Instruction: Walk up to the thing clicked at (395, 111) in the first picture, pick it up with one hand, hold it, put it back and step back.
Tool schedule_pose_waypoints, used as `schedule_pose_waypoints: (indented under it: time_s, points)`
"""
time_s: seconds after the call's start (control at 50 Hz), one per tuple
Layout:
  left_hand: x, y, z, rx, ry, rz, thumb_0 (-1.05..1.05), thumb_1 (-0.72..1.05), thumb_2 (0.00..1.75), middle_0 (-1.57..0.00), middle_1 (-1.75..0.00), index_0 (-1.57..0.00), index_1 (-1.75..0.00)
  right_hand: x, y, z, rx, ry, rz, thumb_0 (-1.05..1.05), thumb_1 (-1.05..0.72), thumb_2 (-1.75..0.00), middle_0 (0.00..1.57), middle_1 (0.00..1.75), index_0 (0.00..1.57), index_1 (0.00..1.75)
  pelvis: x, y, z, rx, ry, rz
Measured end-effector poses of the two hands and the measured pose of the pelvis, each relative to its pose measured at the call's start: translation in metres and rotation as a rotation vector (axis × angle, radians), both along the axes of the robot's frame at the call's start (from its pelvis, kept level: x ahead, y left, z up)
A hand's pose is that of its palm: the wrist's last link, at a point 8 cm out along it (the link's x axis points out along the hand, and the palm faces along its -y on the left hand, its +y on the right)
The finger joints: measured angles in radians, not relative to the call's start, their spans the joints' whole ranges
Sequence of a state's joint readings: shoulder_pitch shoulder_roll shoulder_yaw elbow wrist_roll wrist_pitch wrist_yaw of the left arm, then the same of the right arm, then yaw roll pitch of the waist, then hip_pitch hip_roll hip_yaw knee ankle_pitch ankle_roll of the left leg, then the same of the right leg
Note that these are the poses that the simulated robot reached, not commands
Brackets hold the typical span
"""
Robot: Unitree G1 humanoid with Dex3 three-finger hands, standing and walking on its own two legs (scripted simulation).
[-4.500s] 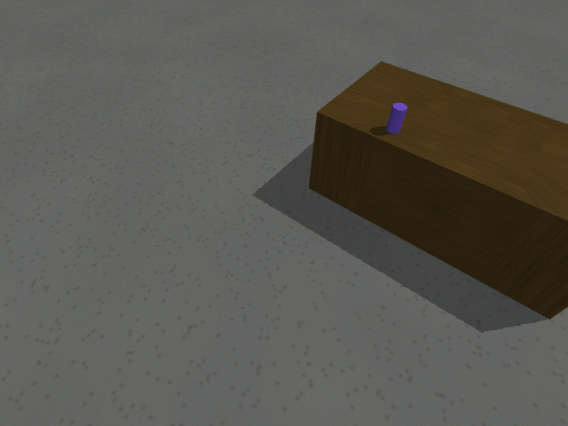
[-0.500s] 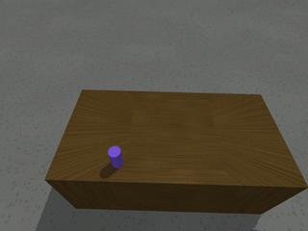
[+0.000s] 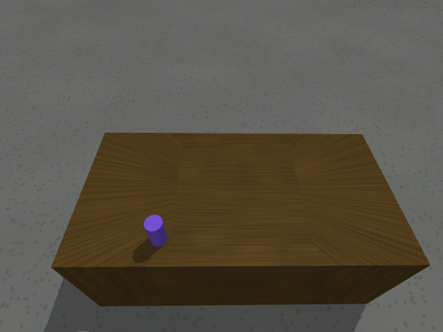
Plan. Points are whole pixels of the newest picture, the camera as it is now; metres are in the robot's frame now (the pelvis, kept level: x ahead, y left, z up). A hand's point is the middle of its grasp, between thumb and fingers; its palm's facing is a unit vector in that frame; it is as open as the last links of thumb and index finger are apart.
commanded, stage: walk up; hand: left
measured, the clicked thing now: (156, 231) +0.44 +0.20 -0.28
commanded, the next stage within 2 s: stand in 0.44 s
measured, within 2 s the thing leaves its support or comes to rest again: neither
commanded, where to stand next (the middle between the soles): +0.05 +0.00 m, yaw +0 degrees
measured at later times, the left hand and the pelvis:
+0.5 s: hand out of the picture +0.09 +0.25 -0.16, palm faces +0.01 -0.95 -0.32, open 7.4 cm; pelvis +0.00 +0.00 +0.00, yaw +0 degrees
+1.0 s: hand out of the picture +0.10 +0.26 -0.15, palm faces -0.03 -0.94 -0.35, open 7.4 cm; pelvis +0.02 +0.00 +0.00, yaw +0 degrees
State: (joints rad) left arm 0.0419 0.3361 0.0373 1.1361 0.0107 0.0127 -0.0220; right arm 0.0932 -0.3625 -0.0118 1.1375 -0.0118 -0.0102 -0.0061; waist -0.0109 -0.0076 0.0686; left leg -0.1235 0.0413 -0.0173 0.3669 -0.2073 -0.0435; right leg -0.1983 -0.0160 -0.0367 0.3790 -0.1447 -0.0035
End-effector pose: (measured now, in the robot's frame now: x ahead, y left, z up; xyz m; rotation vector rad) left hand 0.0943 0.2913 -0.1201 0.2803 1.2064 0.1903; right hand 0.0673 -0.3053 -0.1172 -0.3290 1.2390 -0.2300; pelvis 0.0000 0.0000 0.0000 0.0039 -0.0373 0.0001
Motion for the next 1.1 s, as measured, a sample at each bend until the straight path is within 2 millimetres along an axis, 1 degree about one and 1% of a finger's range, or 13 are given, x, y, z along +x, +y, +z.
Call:
schedule_pose_waypoints:
  time_s: [0.14, 0.26, 0.52, 0.68, 0.82, 1.1]
  points:
    - [0.002, 0.0, 0.0, -0.002, -0.005, 0.0, 0.0, 0.91, 0.9, -0.21, -0.3, -0.2, -0.3, -0.007, 0.002, -0.001, 0.004, 0.013, 0.001, 0.01, -0.91, -0.9, 0.21, 0.3, 0.2, 0.3, -0.001, 0.0, 0.0, -0.001, 0.0, 0.0]
    - [-0.002, 0.003, 0.001, -0.001, 0.0, 0.009, 0.0, 0.91, 0.9, -0.21, -0.3, -0.2, -0.3, -0.007, 0.006, -0.002, 0.011, 0.013, 0.009, 0.01, -0.91, -0.9, 0.21, 0.3, 0.2, 0.3, -0.001, 0.001, 0.0, -0.001, 0.001, 0.002]
    - [-0.015, 0.007, 0.0, 0.004, 0.023, 0.018, 0.0, 0.91, 0.9, -0.21, -0.29, -0.2, -0.3, 0.007, 0.012, -0.001, 0.019, -0.005, 0.03, 0.01, -0.91, -0.9, 0.21, 0.3, 0.2, 0.3, 0.003, 0.003, 0.001, 0.0, 0.0, 0.003]
    - [-0.018, 0.01, 0.002, 0.02, 0.038, 0.008, 0.0, 0.91, 0.9, -0.21, -0.3, -0.2, -0.3, 0.015, 0.014, -0.003, 0.035, -0.006, 0.034, 0.01, -0.91, -0.9, 0.21, 0.3, 0.2, 0.3, 0.009, 0.004, 0.002, 0.001, 0.004, 0.003]
    - [-0.014, 0.011, 0.004, 0.033, 0.044, 0.001, 0.0, 0.91, 0.9, -0.21, -0.3, -0.2, -0.3, 0.019, 0.014, -0.004, 0.039, 0.002, 0.029, 0.01, -0.91, -0.9, 0.21, 0.3, 0.2, 0.3, 0.014, 0.003, 0.002, 0.001, 0.007, 0.002]
    - [0.004, 0.006, 0.006, 0.036, 0.012, -0.02, 0.0, 0.91, 0.9, -0.21, -0.3, -0.2, -0.3, 0.022, 0.008, -0.002, 0.031, 0.0, 0.016, 0.01, -0.91, -0.9, 0.21, 0.3, 0.2, 0.3, 0.02, 0.0, 0.002, -0.001, 0.004, 0.001]
